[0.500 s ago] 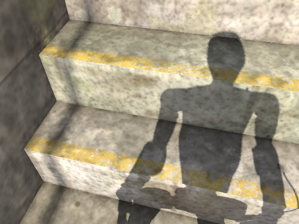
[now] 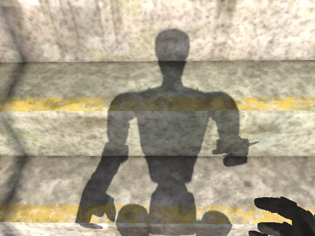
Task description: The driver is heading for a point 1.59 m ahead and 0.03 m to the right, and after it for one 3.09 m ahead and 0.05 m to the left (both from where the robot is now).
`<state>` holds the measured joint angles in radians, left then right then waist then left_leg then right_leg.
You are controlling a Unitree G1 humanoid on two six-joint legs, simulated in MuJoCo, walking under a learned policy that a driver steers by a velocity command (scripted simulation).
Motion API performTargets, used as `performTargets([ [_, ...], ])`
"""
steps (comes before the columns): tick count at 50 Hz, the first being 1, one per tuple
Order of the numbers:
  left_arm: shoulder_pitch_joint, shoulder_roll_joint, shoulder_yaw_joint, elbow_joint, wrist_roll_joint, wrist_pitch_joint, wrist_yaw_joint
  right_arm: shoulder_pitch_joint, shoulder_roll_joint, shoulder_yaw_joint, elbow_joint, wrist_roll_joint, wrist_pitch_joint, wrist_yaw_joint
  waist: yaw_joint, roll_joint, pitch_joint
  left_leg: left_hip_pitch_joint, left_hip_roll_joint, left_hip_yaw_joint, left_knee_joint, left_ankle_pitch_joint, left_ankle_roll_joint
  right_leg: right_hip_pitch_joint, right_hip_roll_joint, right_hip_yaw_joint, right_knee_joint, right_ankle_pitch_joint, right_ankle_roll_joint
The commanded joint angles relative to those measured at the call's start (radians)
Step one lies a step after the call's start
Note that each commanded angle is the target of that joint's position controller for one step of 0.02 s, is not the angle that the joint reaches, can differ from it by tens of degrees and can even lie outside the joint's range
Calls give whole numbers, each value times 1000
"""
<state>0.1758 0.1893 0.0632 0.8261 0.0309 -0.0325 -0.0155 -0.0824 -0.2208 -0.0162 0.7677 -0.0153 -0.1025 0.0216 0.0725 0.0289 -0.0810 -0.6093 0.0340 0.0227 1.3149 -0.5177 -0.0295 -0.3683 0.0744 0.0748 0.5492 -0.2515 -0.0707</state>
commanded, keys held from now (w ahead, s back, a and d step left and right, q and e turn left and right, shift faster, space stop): e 0.30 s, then no key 0.16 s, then q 0.48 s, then w+q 0.06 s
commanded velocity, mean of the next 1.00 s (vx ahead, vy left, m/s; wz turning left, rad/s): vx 0.01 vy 0.00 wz -0.11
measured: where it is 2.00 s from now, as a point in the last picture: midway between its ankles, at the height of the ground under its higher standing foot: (129, 234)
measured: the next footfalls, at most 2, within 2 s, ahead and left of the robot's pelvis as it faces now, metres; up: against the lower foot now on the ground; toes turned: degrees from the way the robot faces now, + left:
left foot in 0.16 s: +0.04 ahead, +0.14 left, +0.00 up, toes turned -7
right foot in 0.52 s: +0.04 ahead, -0.09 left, +0.00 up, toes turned -18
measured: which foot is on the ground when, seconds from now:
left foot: up 0.00-0.14, down 0.16-0.76, up 0.78-1.00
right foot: down 0.00-0.18, up 0.20-0.50, down 0.52-1.00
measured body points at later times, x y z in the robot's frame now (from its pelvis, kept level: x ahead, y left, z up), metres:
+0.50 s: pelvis +0.00 +0.04 +0.00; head +0.02 +0.06 +0.45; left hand +0.23 +0.21 -0.11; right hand +0.07 -0.19 -0.12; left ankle +0.00 +0.14 -0.73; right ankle +0.01 -0.08 -0.71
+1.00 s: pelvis +0.01 +0.06 +0.00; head +0.01 +0.08 +0.45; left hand +0.24 +0.29 -0.09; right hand +0.11 -0.19 -0.10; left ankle -0.01 +0.17 -0.70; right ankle +0.01 -0.08 -0.73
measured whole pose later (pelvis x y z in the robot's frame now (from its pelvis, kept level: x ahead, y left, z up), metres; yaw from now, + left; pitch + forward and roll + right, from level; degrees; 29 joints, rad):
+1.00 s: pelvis +0.01 +0.06 +0.00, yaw -3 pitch +5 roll -3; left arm 0.05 0.23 0.06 0.72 0.05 -0.01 0.03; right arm 0.27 -0.21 -0.02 0.73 -0.03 -0.03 0.11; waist -0.02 0.01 -0.11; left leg -0.49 0.03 -0.04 0.90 -0.45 0.02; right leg -0.32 -0.08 -0.25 0.48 -0.23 -0.03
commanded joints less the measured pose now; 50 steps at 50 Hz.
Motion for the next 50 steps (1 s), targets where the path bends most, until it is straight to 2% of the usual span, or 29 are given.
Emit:
performTargets([
  [1, -72, 107, 13, -122, -5, 18, 15, -65, -53, -2, -131, 5, 9, 4, -39, -12, -118, -270, -25, -142, 233, 4, 44, 164, -260, 372, -92, 446, -246],
  [4, -281, 152, 14, -249, -13, -5, 32, 160, 22, 24, -107, -30, 19, 39, -168, -40, -123, 93, 30, -83, -156, 93, 31, -93, -184, 195, -107, 323, -125],
  [5, -322, 167, 20, -266, 7, -1, 32, 230, 13, 18, -73, -32, 29, 59, -172, -69, -139, 265, 4, -55, -270, 223, 9, -212, -162, 199, -144, 300, -161],
  [7, -292, 140, 17, -278, -2, 17, 27, 311, -8, 6, -25, 9, 18, 55, -155, -45, -56, 402, -8, -63, -669, 429, -32, -206, -169, 288, -92, 182, -192],
  [8, -173, 115, 18, -243, -18, 28, 11, 279, -25, -1, -44, -1, 14, 41, -119, -44, -46, 391, -29, -44, -813, 396, -19, -132, -154, 323, -24, 101, -184],
  [9, -24, 76, 11, -218, -20, 30, 2, 273, -120, -31, -73, -18, 5, 19, -56, 10, -141, 450, 25, -125, -749, 655, 82, -116, -58, 267, 172, 14, -108],
  [10, 50, 37, -2, -239, -10, 14, 7, 231, -249, -72, -90, -19, 16, 4, 8, 178, -190, 611, 245, -409, -790, 1075, 338, -334, 57, 128, 378, -209, 27],
  [11, 13, 83, -2, -244, 9, -7, 1, 206, -281, -92, -133, -59, 23, 1, -86, 246, -181, 632, 451, -717, -907, 1091, 566, -546, 91, 115, 788, -431, 139],
  [13, 28, 154, 18, -170, -35, -2, 22, 124, -151, -48, -109, -58, 21, 30, -45, 68, -52, 409, 402, -605, -929, 672, 471, -665, 11, 179, 1433, -205, 128],
  [14, -51, 157, 26, -179, -37, 19, 53, 58, 7, 12, -144, -58, 53, 51, -62, -46, -44, 315, 282, -424, -949, 465, 412, -656, 39, 177, 1358, -80, 106],
  [16, -149, 114, 12, -241, 5, 20, 44, 65, 39, 35, -112, 6, 50, 36, -50, -35, -43, 268, 195, -270, -978, 336, 335, -565, -8, 113, 1236, -63, 84],
  [18, -96, 72, 9, -184, -15, 13, 27, 77, 103, 69, -138, 29, 8, 32, -55, -27, -34, 328, 150, -158, -977, 238, 233, -514, -70, 111, 893, -43, 128],
  [19, -86, 67, 10, -156, -5, 13, 5, 102, 108, 82, -130, 44, -14, 46, -61, -14, -25, 333, 119, -110, -977, 167, 168, -439, -103, 69, 680, -93, 169],
  [21, -128, 62, 11, -177, 21, 35, -39, 185, -103, 11, -69, 68, 1, 57, -58, 53, 12, 272, 67, -20, -975, 145, 176, -192, -78, -198, 202, -229, 214],
  [22, -216, 71, 8, -192, 19, 46, -57, 344, -174, -24, -2, 56, 20, 67, -124, 83, 67, 262, 86, -35, -1002, 44, 223, -140, -38, -295, 113, -212, 188],
  [23, -205, 81, 8, -214, 44, 36, -50, 408, -175, -30, 6, 5, 23, 73, -139, 151, 54, 290, 205, -155, -1004, 122, 256, -103, -69, -231, 242, -82, 118],
  [24, -127, 88, 3, -215, 34, 24, -28, 308, -131, -13, -10, -7, 26, 80, -81, 139, 20, 343, 262, -200, -959, 227, 273, -123, -129, -135, 168, 18, 72],
  [26, -22, 22, -26, -155, -18, -6, -45, 183, 146, 91, -19, 48, 21, 135, 21, 3, -42, 257, 193, -128, -826, 439, 132, 186, -200, -31, -124, 327, 36],
  [27, -129, 83, -27, -195, -30, -21, -54, 394, 136, 75, 26, 37, 31, 130, -142, -72, -128, 292, 98, -27, -765, 390, 79, 259, -208, 23, -72, 599, -55],
  [28, 44, 36, -33, -129, -8, -31, -6, 392, 3, 1, -8, 61, 21, -16, -118, 36, -179, 340, 100, -47, -889, 411, 79, 332, -289, 31, -1, 688, -33],
  [29, 36, 30, -30, -101, -13, -33, 16, 330, -26, 2, 20, 50, 23, -70, -91, -4, -83, 381, 94, -43, -904, 447, 81, 220, -247, 5, -39, 498, -6],
  [30, -194, 71, -16, -166, -46, -15, -35, 268, 40, 39, -17, -3, 25, 44, -88, -129, 15, 355, 54, -20, -772, 347, 71, 84, -161, -53, -55, 239, -24],
  [32, -152, 112, 3, -162, 3, 11, -41, 318, 7, 17, -17, -3, 33, 93, -71, -42, -7, 286, 43, -16, -772, 273, 101, 90, -192, -12, -125, 64, -75],
  [39, -103, 127, 21, -194, -6, 9, 56, 410, -12, -9, -66, -11, 25, 33, -61, -94, -78, 71, 13, -47, -559, 223, 104, 256, -371, 124, -223, 158, -248],
  [42, -61, 161, 47, -190, 9, -15, 82, 376, -26, -20, -81, -22, 36, 20, -5, -209, -99, -57, -7, -111, 120, -118, 49, 211, -559, 189, -295, 400, -365],
  [45, -179, 98, 10, -182, 45, -18, 67, 250, 5, -4, -138, -5, 70, 37, -84, 18, -60, -206, 16, -185, 270, -24, 54, 131, -419, -31, -275, 162, -218],
  [48, -418, 129, 10, -246, -18, 4, 51, 423, -2, 1, -85, -8, 92, 96, -196, -45, -66, 131, -9, -29, -662, -56, 54, 92, -206, -281, -213, 46, -65],
  [49, -403, 173, 29, -262, 4, 0, 37, 531, 19, -8, 10, -2, 85, 119, -181, -147, -27, 390, -60, 32, -664, 113, 37, -81, -244, -283, -219, -122, -71],
  [50, -350, 199, 39, -240, 59, 12, 18, 680, -60, -35, 67, -21, 71, 100, -190, -139, -8, 474, -91, 16, -591, 307, 44, -172, -324, -205, -190, -217, -119],
])
Velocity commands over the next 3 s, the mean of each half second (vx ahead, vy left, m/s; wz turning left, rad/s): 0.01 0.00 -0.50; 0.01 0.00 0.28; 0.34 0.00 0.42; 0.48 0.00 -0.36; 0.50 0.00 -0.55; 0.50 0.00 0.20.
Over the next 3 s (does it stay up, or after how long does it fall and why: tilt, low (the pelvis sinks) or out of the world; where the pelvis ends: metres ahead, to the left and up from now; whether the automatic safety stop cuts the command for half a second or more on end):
stays up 0.86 0.05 0.77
